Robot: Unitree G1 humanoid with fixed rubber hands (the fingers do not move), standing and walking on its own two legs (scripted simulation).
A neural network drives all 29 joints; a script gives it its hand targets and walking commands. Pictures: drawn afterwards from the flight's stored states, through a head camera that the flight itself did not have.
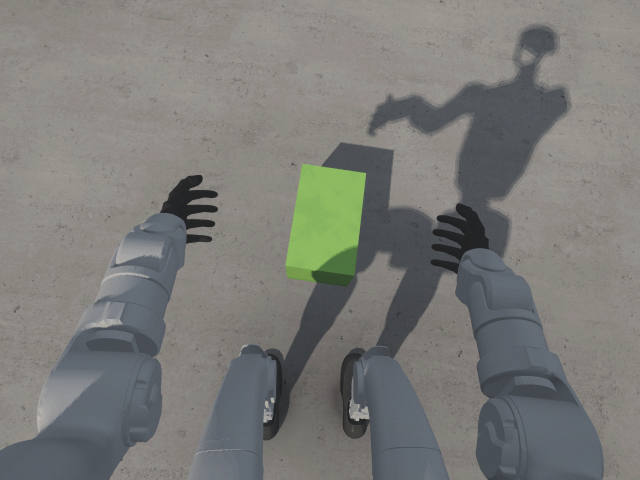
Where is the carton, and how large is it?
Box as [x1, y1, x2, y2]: [285, 164, 365, 286]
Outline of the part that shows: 302,164 285,265 287,277 346,286 354,275 365,173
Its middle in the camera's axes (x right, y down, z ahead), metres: +0.01 -0.04 +1.06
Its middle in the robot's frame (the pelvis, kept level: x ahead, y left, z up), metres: +0.57 -0.04 -0.60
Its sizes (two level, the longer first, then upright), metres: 0.275 0.169 0.165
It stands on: the floor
